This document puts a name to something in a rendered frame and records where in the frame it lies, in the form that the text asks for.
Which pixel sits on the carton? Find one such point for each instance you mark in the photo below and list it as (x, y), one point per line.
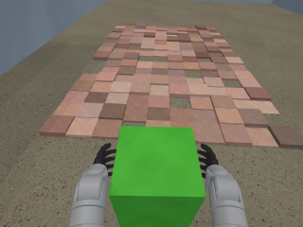
(157, 179)

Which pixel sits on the robot left hand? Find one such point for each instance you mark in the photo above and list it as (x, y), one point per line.
(100, 159)

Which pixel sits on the robot right hand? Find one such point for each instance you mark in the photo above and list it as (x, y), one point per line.
(210, 158)

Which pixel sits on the left robot forearm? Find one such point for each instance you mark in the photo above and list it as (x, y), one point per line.
(89, 201)

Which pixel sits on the right robot forearm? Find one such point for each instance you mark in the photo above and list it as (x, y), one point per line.
(225, 199)

